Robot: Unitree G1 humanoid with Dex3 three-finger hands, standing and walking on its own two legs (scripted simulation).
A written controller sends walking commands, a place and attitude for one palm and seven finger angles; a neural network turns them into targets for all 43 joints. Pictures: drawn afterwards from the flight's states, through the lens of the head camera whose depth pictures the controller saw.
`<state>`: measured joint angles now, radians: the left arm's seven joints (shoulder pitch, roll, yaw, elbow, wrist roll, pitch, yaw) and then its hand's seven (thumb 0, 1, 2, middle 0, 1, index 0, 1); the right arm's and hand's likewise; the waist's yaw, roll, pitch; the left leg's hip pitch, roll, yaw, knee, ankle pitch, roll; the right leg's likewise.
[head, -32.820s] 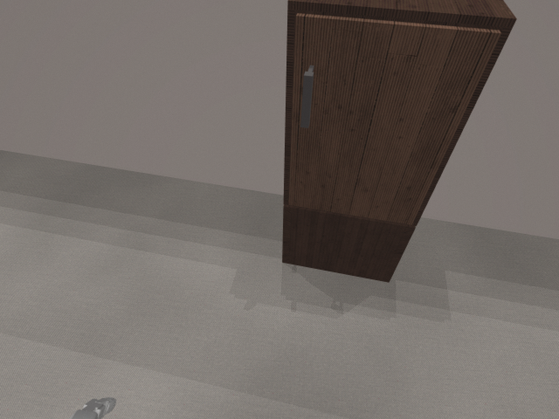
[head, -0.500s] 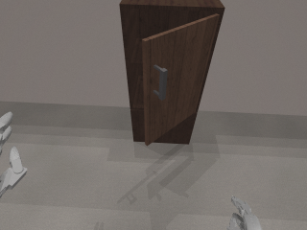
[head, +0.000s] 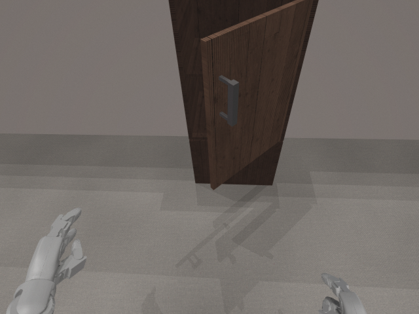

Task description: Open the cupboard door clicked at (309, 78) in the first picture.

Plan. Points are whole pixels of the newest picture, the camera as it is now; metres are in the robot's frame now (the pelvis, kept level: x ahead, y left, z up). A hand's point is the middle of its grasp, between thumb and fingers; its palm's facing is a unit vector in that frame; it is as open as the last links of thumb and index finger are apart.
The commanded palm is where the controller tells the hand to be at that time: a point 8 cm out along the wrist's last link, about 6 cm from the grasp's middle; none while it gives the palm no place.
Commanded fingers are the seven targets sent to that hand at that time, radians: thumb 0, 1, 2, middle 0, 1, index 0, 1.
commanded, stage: let the arm hang, fingers relaxed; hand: left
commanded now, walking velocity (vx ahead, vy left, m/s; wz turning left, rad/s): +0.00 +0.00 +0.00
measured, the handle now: (227, 101) +0.63 -0.01 +0.05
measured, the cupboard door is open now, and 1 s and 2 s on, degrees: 44 44 44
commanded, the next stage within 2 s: look to check the result in 0.98 s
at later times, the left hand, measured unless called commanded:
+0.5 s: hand out of the picture +0.00 +0.20 -0.16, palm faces +0.00 -0.95 -0.30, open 7.4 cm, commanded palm none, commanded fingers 0.00 0.90 0.90 -0.20 -0.30 -0.20 -0.30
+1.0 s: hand out of the picture +0.10 +0.20 -0.14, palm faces -0.02 -0.95 -0.30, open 7.4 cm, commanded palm none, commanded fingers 0.00 0.90 0.90 -0.20 -0.30 -0.20 -0.30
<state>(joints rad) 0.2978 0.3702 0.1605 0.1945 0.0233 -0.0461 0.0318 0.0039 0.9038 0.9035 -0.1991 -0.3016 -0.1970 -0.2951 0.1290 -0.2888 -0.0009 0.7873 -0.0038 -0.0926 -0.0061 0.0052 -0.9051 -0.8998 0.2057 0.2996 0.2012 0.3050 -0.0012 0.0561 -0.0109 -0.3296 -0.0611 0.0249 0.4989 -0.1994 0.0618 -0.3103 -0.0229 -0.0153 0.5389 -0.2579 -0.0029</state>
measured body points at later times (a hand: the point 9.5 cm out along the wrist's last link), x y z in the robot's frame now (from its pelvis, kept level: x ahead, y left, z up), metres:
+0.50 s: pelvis +0.00 -0.03 +0.01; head +0.01 -0.03 +0.46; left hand +0.00 +0.25 -0.14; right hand +0.02 -0.31 -0.14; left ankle +0.04 +0.08 -0.73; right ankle +0.01 -0.12 -0.73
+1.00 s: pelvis +0.02 -0.03 +0.01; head +0.03 -0.04 +0.46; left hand +0.10 +0.25 -0.12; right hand +0.07 -0.31 -0.13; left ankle +0.04 +0.08 -0.73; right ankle +0.01 -0.12 -0.73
